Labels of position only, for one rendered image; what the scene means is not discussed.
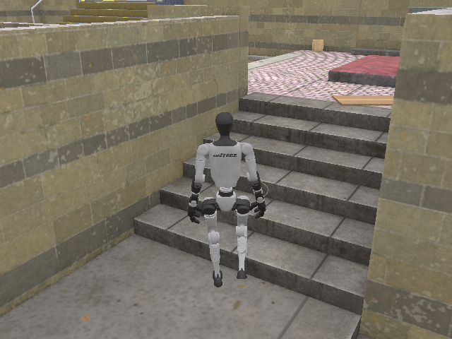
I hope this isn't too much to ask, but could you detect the left robot upper arm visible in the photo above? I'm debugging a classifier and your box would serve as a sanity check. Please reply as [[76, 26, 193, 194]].
[[194, 143, 210, 184]]

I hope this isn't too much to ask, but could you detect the robot right forearm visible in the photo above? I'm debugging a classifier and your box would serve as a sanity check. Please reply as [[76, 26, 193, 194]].
[[251, 171, 265, 203]]

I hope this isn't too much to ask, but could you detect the left robot hand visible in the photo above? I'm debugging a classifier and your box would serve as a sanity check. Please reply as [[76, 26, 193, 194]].
[[188, 206, 205, 224]]

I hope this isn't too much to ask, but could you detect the right robot hand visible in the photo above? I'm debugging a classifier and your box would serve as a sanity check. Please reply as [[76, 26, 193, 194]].
[[249, 201, 266, 218]]

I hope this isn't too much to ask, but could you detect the right robot thigh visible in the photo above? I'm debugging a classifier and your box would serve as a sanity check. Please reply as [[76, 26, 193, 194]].
[[236, 196, 250, 237]]

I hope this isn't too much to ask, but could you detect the robot left forearm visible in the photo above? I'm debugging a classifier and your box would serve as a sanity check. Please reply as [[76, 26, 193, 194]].
[[189, 173, 202, 207]]

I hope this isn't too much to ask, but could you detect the right robot upper arm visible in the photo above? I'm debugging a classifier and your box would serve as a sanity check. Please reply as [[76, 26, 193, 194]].
[[240, 143, 258, 182]]

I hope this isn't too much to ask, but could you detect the robot left shin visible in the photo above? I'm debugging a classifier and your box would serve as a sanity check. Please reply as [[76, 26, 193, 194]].
[[208, 232, 220, 278]]

